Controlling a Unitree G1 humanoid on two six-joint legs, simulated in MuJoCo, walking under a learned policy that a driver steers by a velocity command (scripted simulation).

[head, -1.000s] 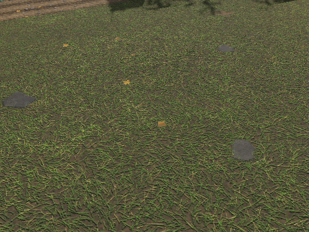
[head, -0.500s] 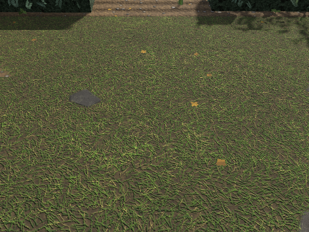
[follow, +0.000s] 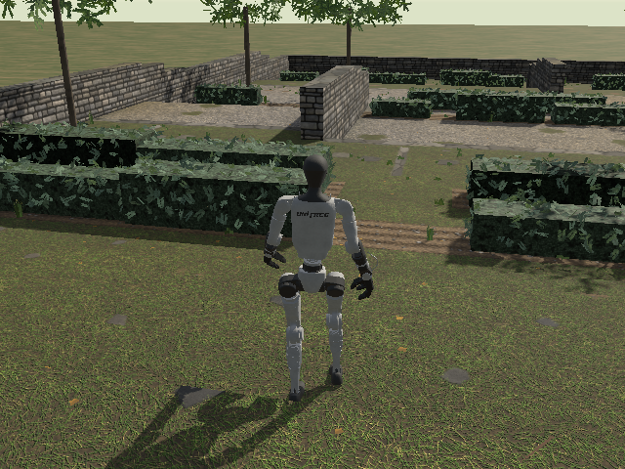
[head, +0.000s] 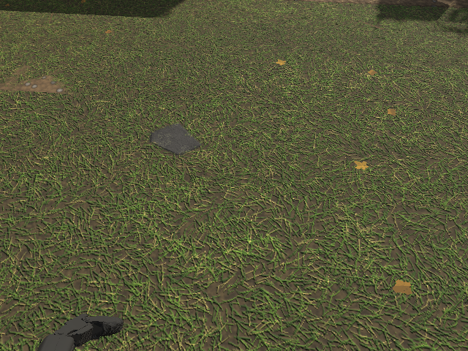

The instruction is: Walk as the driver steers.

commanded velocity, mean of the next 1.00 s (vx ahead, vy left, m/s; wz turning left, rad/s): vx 0.03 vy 0.00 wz -0.12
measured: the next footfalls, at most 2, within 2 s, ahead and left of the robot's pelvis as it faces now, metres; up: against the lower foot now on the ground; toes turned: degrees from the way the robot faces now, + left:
right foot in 0.02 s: +0.17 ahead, -0.13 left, +0.00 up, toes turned +1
left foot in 0.30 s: +0.07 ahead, +0.10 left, +0.00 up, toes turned +10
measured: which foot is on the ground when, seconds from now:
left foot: down 0.00-0.04, up 0.06-0.28, down 0.30-0.64, up 0.66-1.00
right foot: up 0.00-0.00, down 0.02-1.00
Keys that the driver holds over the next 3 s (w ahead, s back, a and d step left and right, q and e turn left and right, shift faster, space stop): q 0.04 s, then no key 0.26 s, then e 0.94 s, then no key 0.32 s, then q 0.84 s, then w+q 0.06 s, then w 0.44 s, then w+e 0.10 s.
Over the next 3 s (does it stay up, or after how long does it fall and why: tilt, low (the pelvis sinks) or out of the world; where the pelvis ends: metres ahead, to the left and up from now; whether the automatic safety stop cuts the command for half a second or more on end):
stays up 0.31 0.00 -0.01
